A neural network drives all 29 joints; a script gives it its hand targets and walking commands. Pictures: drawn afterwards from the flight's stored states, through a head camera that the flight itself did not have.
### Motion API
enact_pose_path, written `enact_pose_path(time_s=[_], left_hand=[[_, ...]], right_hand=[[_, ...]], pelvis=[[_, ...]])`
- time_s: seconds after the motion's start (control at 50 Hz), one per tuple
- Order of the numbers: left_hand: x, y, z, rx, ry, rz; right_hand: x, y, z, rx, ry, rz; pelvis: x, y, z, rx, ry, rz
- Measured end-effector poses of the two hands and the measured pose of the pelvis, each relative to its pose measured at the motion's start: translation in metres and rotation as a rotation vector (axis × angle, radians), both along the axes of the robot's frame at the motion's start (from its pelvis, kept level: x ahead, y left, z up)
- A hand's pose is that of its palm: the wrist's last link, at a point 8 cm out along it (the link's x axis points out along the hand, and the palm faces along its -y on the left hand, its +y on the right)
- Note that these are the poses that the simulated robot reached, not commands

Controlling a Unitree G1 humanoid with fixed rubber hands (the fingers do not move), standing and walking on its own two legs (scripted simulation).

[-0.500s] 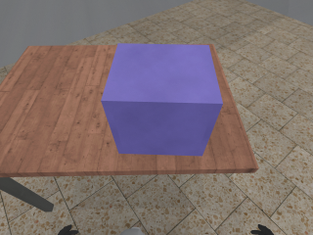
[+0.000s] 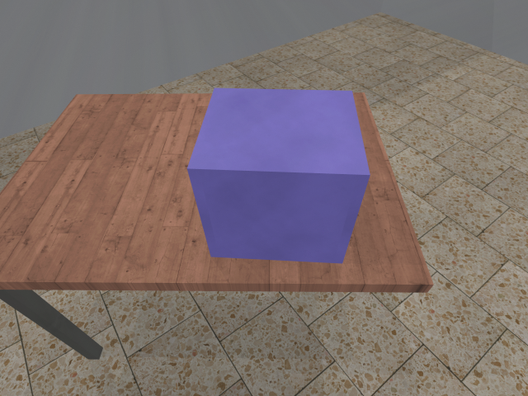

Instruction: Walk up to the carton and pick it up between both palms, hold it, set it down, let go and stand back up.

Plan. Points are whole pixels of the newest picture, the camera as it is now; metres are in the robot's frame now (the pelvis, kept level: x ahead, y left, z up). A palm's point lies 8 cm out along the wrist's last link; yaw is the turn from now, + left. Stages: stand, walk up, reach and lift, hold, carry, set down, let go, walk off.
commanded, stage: stand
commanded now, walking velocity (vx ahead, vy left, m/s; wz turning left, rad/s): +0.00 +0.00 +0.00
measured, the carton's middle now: (279, 176) +0.53 -0.01 +0.01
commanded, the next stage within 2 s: none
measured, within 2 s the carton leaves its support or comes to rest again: neither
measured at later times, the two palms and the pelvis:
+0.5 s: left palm out of the picture +0.05 +0.26 -0.12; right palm out of the picture +0.07 -0.24 -0.12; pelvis +0.01 +0.01 +0.00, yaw +1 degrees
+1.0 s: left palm out of the picture +0.05 +0.25 -0.12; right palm out of the picture +0.07 -0.24 -0.12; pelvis +0.02 +0.00 +0.01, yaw +2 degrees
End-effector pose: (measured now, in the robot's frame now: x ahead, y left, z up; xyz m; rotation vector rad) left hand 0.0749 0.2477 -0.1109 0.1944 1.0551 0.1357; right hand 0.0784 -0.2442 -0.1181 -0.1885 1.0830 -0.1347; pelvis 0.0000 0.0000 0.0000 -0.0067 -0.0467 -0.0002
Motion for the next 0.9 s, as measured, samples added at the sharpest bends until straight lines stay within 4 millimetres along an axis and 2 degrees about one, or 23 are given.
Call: enact_pose_path(time_s=[0.12, 0.22, 0.4, 0.62, 0.9], left_hand=[[-0.004, 0.005, -0.004, -0.003, 0.017, 0.007], [-0.014, 0.009, -0.007, 0.004, 0.055, 0.021], [-0.026, 0.013, -0.008, 0.016, 0.109, 0.045], [-0.023, 0.01, -0.009, 0.013, 0.121, 0.06], [-0.024, 0.007, -0.011, 0.008, 0.147, 0.076]], right_hand=[[-0.017, -0.001, 0.002, -0.018, 0.037, -0.028], [-0.023, -0.003, 0.002, -0.029, 0.066, -0.036], [-0.014, 0.001, 0.0, -0.028, 0.075, -0.023], [0.001, 0.004, -0.001, -0.022, 0.07, -0.007], [-0.004, 0.002, -0.004, -0.029, 0.114, -0.013]], pelvis=[[0.002, 0.003, 0.001, -0.004, 0.005, 0.001], [0.004, 0.005, 0.002, -0.006, 0.01, 0.004], [0.01, 0.006, 0.004, -0.006, 0.015, 0.01], [0.017, 0.006, 0.005, -0.005, 0.016, 0.017], [0.02, 0.004, 0.006, -0.004, 0.015, 0.026]])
